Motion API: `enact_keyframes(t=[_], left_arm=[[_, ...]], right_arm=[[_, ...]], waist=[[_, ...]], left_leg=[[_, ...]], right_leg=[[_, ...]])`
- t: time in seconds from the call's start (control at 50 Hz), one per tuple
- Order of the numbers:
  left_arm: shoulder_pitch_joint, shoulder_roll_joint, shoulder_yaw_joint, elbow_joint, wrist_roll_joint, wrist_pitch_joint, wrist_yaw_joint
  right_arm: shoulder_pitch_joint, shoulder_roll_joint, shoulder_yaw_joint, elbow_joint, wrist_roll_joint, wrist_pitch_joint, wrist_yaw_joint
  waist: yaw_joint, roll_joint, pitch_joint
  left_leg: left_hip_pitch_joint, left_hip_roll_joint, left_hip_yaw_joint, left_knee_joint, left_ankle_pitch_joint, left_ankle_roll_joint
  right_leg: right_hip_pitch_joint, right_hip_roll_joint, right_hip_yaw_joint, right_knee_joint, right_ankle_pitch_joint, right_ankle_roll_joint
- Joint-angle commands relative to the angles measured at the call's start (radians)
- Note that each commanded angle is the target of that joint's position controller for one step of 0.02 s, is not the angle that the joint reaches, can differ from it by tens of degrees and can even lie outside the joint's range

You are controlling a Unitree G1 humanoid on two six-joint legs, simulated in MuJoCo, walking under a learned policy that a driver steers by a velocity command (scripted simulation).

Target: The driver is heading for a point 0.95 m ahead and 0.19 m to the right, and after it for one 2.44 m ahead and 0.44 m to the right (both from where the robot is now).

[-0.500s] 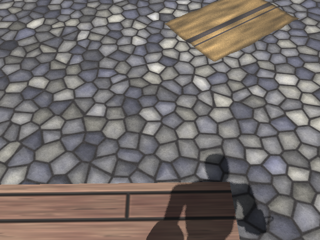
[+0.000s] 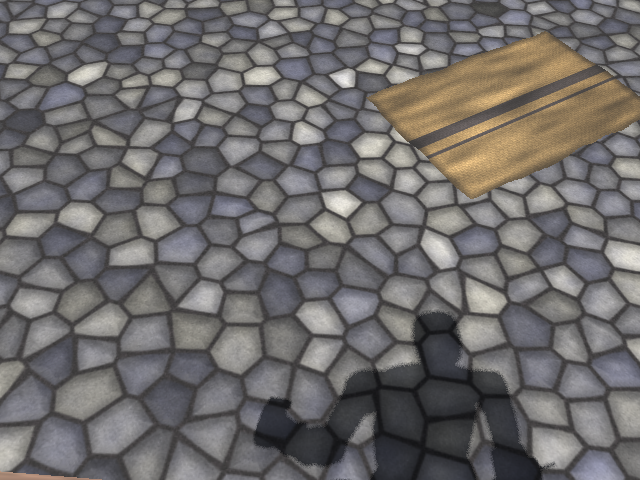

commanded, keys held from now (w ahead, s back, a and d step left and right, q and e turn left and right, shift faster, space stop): w+e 0.52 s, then w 0.48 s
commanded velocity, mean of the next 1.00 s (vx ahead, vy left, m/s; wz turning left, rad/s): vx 0.50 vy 0.00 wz -0.30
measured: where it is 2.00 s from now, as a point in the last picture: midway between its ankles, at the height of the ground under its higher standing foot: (394, 228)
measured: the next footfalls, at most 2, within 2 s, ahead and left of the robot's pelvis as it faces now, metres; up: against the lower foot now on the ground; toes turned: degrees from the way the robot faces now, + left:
right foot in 0.16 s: +0.28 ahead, -0.14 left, +0.00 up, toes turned -5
left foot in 0.66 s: +0.59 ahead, +0.00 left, +0.00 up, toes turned -22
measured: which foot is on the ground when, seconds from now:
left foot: down 0.00-0.16, up 0.18-0.64, down 0.66-1.00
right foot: up 0.00-0.14, down 0.16-0.68, up 0.70-1.00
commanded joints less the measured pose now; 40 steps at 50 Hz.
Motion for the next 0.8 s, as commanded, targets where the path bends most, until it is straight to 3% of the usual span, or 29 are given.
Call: enact_keyframes(t=[0.02, 0.06, 0.1, 0.14, 0.16, 0.18, 0.2, 0.22, 0.24, 0.26, 0.28, 0.3, 0.36, 0.4, 0.48, 0.54, 0.58, 0.62, 0.64, 0.66, 0.68, 0.7, 0.72, 0.74, 0.76, 0.78, 0.8], left_arm=[[-0.131, 0.063, 0.005, -0.094, -0.013, -0.017, -0.018], [-0.157, 0.068, 0.003, -0.117, -0.015, -0.022, -0.037], [-0.129, 0.077, 0.006, -0.124, -0.019, -0.023, -0.054], [0.013, 0.123, 0.03, -0.094, -0.016, -0.016, -0.055], [0.158, 0.162, 0.052, -0.058, -0.012, -0.011, -0.049], [0.313, 0.231, 0.07, -0.04, -0.004, -0.002, -0.039], [0.339, 0.275, 0.08, -0.033, -0.006, -0.003, -0.046], [0.345, 0.173, 0.058, -0.033, -0.019, 0.003, -0.044], [0.284, 0.146, 0.051, -0.053, -0.013, 0.008, -0.036], [0.226, 0.143, 0.049, -0.073, -0.006, 0.011, -0.033], [0.187, 0.128, 0.044, -0.089, -0.002, 0.012, -0.033], [0.169, 0.122, 0.039, -0.101, 0.008, 0.012, -0.03], [0.17, 0.132, 0.045, -0.111, -0.005, 0.014, -0.019], [0.193, 0.161, 0.055, -0.108, -0.01, 0.018, -0.005], [0.255, 0.168, 0.06, -0.093, -0.021, 0.038, 0.013], [0.298, 0.16, 0.059, -0.08, -0.025, 0.05, 0.017], [0.311, 0.147, 0.056, -0.074, -0.021, 0.054, 0.021], [0.297, 0.147, 0.057, -0.072, -0.014, 0.059, 0.02], [0.285, 0.13, 0.051, -0.077, -0.011, 0.059, 0.017], [0.27, 0.093, 0.035, -0.093, -0.001, 0.056, 0.012], [0.377, 0.04, 0.016, -0.102, -0.007, 0.045, 0.013], [0.434, 0.052, 0.01, -0.095, -0.024, 0.036, 0.013], [0.349, 0.136, 0.029, -0.097, -0.034, 0.032, 0.01], [0.246, 0.148, 0.031, -0.119, -0.028, 0.033, 0.009], [0.187, 0.135, 0.03, -0.136, -0.011, 0.031, 0.006], [0.178, 0.124, 0.034, -0.139, 0.0, 0.031, 0.004], [0.194, 0.105, 0.031, -0.135, -0.002, 0.032, 0.0]], right_arm=[[0.065, -0.158, -0.036, -0.013, -0.002, -0.01, -0.005], [0.082, -0.165, -0.039, 0.004, -0.005, 0.0, -0.01], [0.065, -0.175, -0.042, 0.006, -0.006, 0.011, -0.017], [0.025, -0.196, -0.044, -0.008, -0.013, 0.021, -0.023], [0.004, -0.193, -0.039, -0.021, -0.014, 0.028, -0.028], [0.022, -0.165, -0.023, -0.048, -0.032, 0.024, -0.036], [0.151, -0.043, 0.012, -0.058, -0.033, -0.002, -0.013], [0.08, -0.138, 0.001, -0.057, -0.008, -0.032, -0.001], [-0.027, -0.174, -0.008, -0.095, 0.022, -0.052, 0.008], [-0.079, -0.165, -0.004, -0.108, 0.014, -0.064, 0.005], [-0.1, -0.165, -0.01, -0.114, -0.007, -0.065, 0.0], [-0.084, -0.162, -0.015, -0.122, -0.019, -0.058, -0.002], [-0.061, -0.128, -0.012, -0.135, -0.027, -0.029, -0.011], [-0.13, -0.11, -0.005, -0.162, -0.029, -0.02, -0.017], [-0.276, -0.079, 0.007, -0.199, -0.021, -0.029, -0.011], [-0.334, -0.099, 0.001, -0.219, -0.007, -0.04, 0.002], [-0.333, -0.12, -0.007, -0.22, -0.007, -0.05, 0.012], [-0.283, -0.137, -0.016, -0.211, -0.008, -0.06, 0.014], [-0.205, -0.157, -0.029, -0.191, -0.015, -0.064, 0.009], [-0.077, -0.195, -0.043, -0.176, -0.028, -0.068, 0.002], [0.064, -0.281, -0.067, -0.154, -0.039, -0.061, -0.001], [0.136, -0.261, -0.07, -0.105, -0.009, -0.047, 0.01], [0.095, -0.187, -0.049, -0.116, 0.008, -0.044, 0.011], [0.034, -0.155, -0.036, -0.126, 0.001, -0.036, 0.009], [-0.012, -0.137, -0.027, -0.127, -0.009, -0.031, 0.011], [-0.039, -0.118, -0.019, -0.127, -0.016, -0.031, 0.012], [-0.052, -0.113, -0.015, -0.125, -0.019, -0.032, 0.013]], waist=[[-0.045, 0.12, 0.034], [-0.043, 0.113, 0.04], [-0.013, 0.124, 0.018], [0.069, 0.148, -0.089], [0.145, 0.124, -0.173], [0.187, 0.007, -0.292], [0.101, -0.253, -0.379], [0.157, -0.138, -0.358], [0.161, -0.074, -0.207], [0.134, 0.043, -0.134], [0.103, 0.092, -0.078], [0.07, 0.069, -0.078], [0.04, 0.021, -0.061], [0.056, 0.012, -0.037], [0.115, -0.02, -0.036], [0.134, -0.036, -0.039], [0.13, -0.047, -0.04], [0.097, -0.074, -0.043], [0.055, -0.071, -0.082], [-0.008, -0.035, -0.198], [-0.008, 0.166, -0.348], [-0.008, 0.368, -0.372], [-0.026, 0.233, -0.222], [-0.022, 0.143, -0.112], [0.0, 0.099, -0.033], [0.027, 0.11, -0.013], [0.046, 0.136, -0.011]], left_leg=[[0.009, 0.292, -0.092, -0.076, 0.249, 0.117], [0.126, 0.337, -0.088, -0.036, 0.335, 0.109], [0.187, 0.356, -0.058, 0.023, 0.507, 0.085], [0.185, 0.329, -0.005, 0.197, 0.873, 0.055], [0.118, 0.286, 0.043, 0.388, 0.925, 0.024], [-0.104, 0.237, 0.082, 0.698, 0.616, -0.013], [-0.542, 0.03, 0.034, 1.021, -0.25, -0.084], [-0.674, 0.073, -0.094, 1.107, -0.302, -0.066], [-0.739, 0.119, -0.086, 1.091, -0.215, -0.055], [-0.711, 0.157, -0.071, 1.026, -0.148, -0.053], [-0.673, 0.18, -0.06, 0.948, -0.113, -0.065], [-0.612, 0.198, -0.063, 0.909, -0.094, -0.076], [-0.574, 0.209, -0.034, 0.778, -0.072, -0.125], [-0.58, 0.196, -0.014, 0.647, 0.028, -0.155], [-0.473, 0.134, -0.001, 0.36, 0.284, -0.166], [-0.445, 0.113, -0.017, 0.269, 0.304, -0.153], [-0.436, 0.12, -0.029, 0.226, 0.265, -0.128], [-0.37, 0.119, -0.01, 0.192, 0.201, -0.087], [-0.251, 0.115, 0.006, 0.153, 0.2, -0.054], [-0.031, 0.215, -0.076, 0.193, 0.215, 0.006], [0.335, 0.413, -0.398, 0.207, 0.165, 0.152], [0.423, 0.529, -0.725, 0.081, -0.071, 0.231], [0.313, 0.497, -0.681, 0.041, -0.24, 0.189], [0.181, 0.455, -0.537, 0.025, -0.215, 0.151], [0.054, 0.41, -0.442, -0.009, -0.116, 0.14], [-0.015, 0.377, -0.378, -0.032, -0.03, 0.13], [-0.064, 0.347, -0.329, -0.054, 0.033, 0.124]], right_leg=[[0.016, 0.034, -0.035, -0.07, 0.035, -0.033], [-0.051, 0.046, -0.033, -0.089, -0.063, -0.066], [-0.02, 0.072, -0.043, -0.105, -0.161, -0.101], [0.201, 0.147, -0.1, -0.102, -0.216, -0.141], [0.407, 0.166, -0.098, -0.131, -0.163, -0.172], [0.699, -0.009, 0.153, -0.122, -0.119, -0.24], [1.036, -0.212, 0.679, -0.226, -0.312, -0.424], [1.068, -0.196, 0.737, -0.311, -0.463, -0.388], [0.947, -0.168, 0.596, -0.331, -0.424, -0.345], [0.804, -0.132, 0.498, -0.345, -0.312, -0.325], [0.689, -0.099, 0.431, -0.363, -0.186, -0.319], [0.621, -0.076, 0.391, -0.381, -0.101, -0.32], [0.511, -0.038, 0.305, -0.414, 0.01, -0.33], [0.458, -0.009, 0.256, -0.424, 0.023, -0.315], [0.409, 0.054, 0.213, -0.389, -0.067, -0.243], [0.472, 0.024, 0.277, -0.34, -0.135, -0.228], [0.547, -0.014, 0.325, -0.293, -0.152, -0.218], [0.585, -0.031, 0.347, -0.238, -0.08, -0.202], [0.583, 0.007, 0.325, -0.159, 0.02, -0.182], [0.51, 0.053, 0.275, 0.035, 0.003, -0.152], [0.214, 0.183, 0.157, 0.363, -0.252, -0.081], [-0.016, 0.217, 0.12, 0.577, -0.704, -0.051], [-0.11, 0.161, 0.159, 0.653, -0.661, -0.054], [-0.118, 0.119, 0.118, 0.652, -0.578, -0.055], [-0.102, 0.087, 0.086, 0.592, -0.519, -0.054], [-0.064, 0.053, 0.076, 0.532, -0.472, -0.053], [-0.018, 0.037, 0.063, 0.496, -0.448, -0.049]])
Keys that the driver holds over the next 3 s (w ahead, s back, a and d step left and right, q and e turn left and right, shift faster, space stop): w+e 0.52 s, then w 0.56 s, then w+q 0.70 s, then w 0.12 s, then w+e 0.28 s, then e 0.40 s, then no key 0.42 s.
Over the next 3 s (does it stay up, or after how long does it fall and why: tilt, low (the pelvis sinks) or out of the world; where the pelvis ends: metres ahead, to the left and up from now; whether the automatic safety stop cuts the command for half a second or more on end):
stays up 1.42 -0.25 -0.01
